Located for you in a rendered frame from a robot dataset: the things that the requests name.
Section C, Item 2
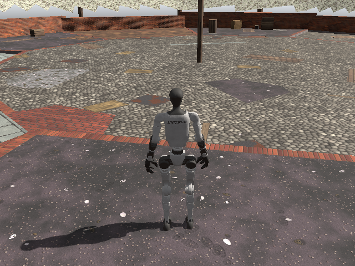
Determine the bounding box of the robot right hand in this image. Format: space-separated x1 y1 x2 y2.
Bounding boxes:
196 156 209 169

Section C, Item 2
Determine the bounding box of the robot right forearm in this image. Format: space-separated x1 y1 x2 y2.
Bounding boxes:
197 134 208 157

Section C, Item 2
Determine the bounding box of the robot left forearm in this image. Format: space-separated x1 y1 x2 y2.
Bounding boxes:
146 136 157 161

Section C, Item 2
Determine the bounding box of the robot right upper arm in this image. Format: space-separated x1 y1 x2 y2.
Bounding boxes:
188 112 203 142

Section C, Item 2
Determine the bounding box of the robot left hand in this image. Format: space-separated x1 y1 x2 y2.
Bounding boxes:
145 159 158 173

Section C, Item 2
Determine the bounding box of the right robot foot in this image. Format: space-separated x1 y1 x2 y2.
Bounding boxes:
186 215 194 229

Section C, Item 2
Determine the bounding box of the robot head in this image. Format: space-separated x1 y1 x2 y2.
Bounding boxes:
167 88 186 115

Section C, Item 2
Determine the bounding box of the robot left upper arm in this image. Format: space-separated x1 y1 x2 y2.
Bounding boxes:
151 112 165 144

